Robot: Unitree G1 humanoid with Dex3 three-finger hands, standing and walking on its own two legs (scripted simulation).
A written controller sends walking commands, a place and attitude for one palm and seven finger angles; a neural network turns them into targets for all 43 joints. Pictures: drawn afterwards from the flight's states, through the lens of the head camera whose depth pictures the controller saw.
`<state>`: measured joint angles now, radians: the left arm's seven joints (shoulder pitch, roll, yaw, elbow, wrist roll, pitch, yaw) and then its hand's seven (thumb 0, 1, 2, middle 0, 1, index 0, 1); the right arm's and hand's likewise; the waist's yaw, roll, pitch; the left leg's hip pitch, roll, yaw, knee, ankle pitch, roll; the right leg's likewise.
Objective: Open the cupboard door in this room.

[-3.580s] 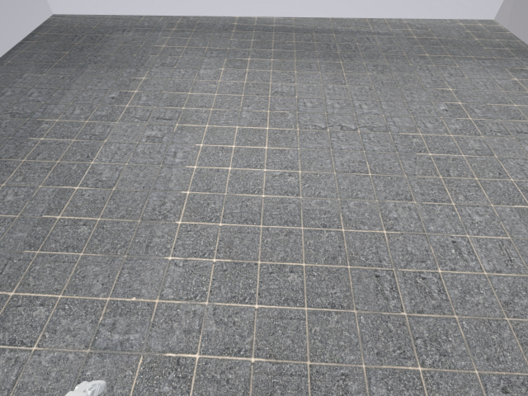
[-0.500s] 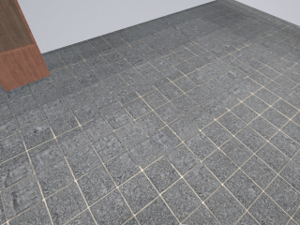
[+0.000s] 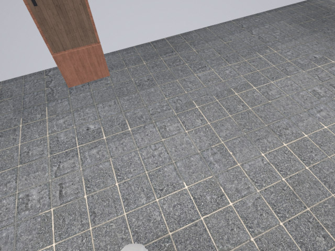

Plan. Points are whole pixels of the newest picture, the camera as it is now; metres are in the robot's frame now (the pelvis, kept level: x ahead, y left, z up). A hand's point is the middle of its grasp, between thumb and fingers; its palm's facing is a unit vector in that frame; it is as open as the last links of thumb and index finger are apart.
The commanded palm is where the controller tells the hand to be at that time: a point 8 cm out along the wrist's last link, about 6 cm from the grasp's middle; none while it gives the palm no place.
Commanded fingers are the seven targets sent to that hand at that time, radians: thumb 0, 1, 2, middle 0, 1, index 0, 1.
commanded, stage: stand and wait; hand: left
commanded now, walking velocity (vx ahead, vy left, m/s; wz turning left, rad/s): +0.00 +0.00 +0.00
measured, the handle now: out of the picture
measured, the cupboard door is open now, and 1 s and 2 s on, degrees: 0 0 0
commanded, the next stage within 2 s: turn or walk to find it in 0.64 s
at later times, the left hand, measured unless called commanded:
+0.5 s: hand out of the picture -0.01 +0.22 -0.18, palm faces +0.07 -0.97 -0.21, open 7.4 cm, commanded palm none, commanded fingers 0.00 0.90 0.90 -0.20 -0.30 -0.20 -0.30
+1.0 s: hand out of the picture -0.03 +0.19 -0.18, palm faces +0.09 -0.98 -0.18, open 7.4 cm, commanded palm none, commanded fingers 0.00 0.90 0.90 -0.20 -0.30 -0.20 -0.30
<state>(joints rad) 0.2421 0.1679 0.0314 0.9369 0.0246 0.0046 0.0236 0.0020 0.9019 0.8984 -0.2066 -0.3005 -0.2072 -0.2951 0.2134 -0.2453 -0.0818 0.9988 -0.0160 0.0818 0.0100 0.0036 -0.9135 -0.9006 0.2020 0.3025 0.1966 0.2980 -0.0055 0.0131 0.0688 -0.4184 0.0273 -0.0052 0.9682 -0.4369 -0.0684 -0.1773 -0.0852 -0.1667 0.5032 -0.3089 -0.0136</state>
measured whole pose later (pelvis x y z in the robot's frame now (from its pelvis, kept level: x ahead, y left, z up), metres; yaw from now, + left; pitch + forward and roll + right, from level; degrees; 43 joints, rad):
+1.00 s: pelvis -0.02 +0.02 +0.00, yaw +3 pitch -1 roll +0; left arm 0.28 0.13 0.01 1.12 0.00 0.01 0.04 0.00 0.91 0.90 -0.20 -0.30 -0.20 -0.29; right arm 0.35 -0.12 -0.01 1.17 -0.01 0.01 -0.03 0.00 -0.91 -0.90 0.20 0.30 0.20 0.30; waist -0.01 0.00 0.03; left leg -0.22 0.01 0.04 0.47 -0.23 0.01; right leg -0.19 -0.04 -0.10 0.48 -0.26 0.00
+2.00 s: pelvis -0.04 -0.02 +0.00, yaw +24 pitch -1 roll +2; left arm 0.29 0.16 0.02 0.98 0.02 -0.01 0.02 0.00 0.90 0.90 -0.21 -0.30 -0.21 -0.29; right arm 0.20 -0.25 -0.07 1.02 -0.01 0.08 0.00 0.00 -0.91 -0.90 0.20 0.30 0.20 0.30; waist 0.02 0.02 0.06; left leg -0.39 0.02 -0.01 0.93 -0.43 -0.06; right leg -0.18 -0.07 -0.14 0.49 -0.29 -0.03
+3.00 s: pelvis -0.15 +0.02 +0.00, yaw +42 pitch +0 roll -2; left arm 0.20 0.26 0.07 0.99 0.02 0.06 0.01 0.00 0.91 0.90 -0.20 -0.30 -0.20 -0.29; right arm 0.22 -0.18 -0.04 0.98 -0.02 0.01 -0.01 0.00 -0.91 -0.90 0.20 0.30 0.20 0.30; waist 0.00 -0.04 0.06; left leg -0.26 -0.02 0.05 0.50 -0.24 0.07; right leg -0.46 -0.09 -0.05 1.07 -0.40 0.08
